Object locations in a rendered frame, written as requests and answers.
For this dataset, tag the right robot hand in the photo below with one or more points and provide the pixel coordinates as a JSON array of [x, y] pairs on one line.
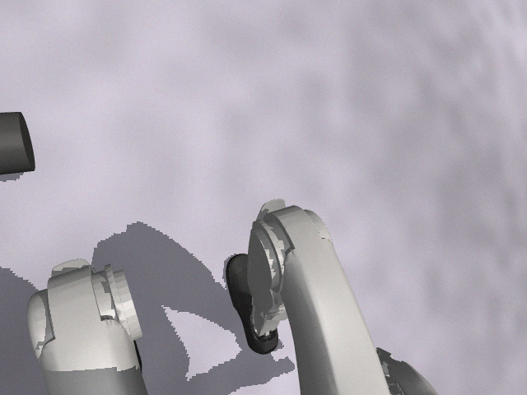
[[403, 379]]

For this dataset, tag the can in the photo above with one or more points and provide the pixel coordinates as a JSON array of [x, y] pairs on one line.
[[16, 151]]

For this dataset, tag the right robot foot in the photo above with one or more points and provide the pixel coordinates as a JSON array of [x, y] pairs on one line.
[[236, 278]]

